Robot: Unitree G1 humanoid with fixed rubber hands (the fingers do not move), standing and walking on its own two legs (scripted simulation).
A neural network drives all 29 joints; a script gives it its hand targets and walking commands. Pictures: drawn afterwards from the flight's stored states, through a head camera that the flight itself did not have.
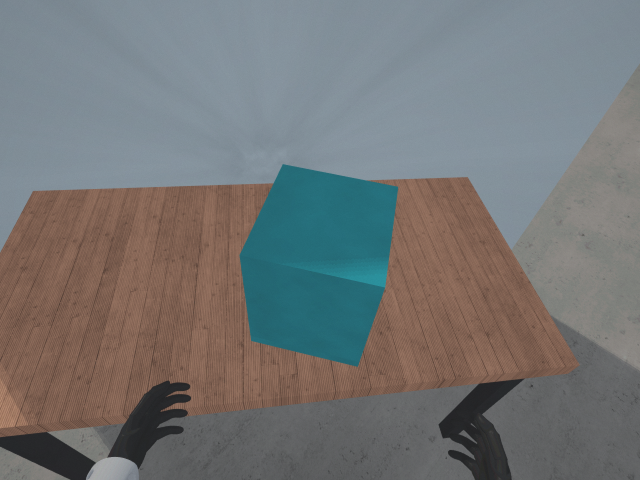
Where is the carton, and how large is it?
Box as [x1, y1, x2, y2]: [240, 164, 397, 366]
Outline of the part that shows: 283,164 240,253 240,262 251,340 357,366 384,289 397,187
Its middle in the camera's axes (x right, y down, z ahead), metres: +0.00 +0.05 +0.67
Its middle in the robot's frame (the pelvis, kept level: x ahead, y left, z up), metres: +0.46 +0.00 -0.06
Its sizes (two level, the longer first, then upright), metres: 0.210 0.200 0.250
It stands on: a table, 0.59 m high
